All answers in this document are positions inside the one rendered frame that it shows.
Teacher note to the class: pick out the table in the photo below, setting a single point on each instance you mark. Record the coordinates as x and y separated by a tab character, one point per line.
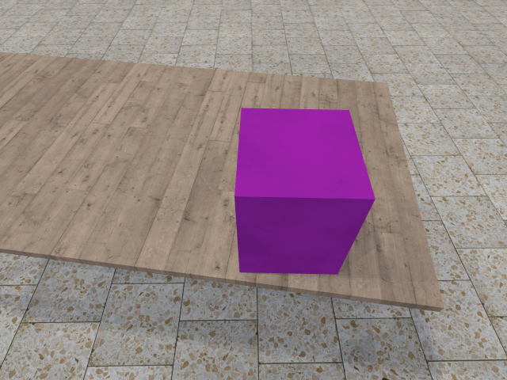
133	166

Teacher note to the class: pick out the carton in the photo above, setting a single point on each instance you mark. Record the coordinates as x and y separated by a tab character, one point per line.
302	190

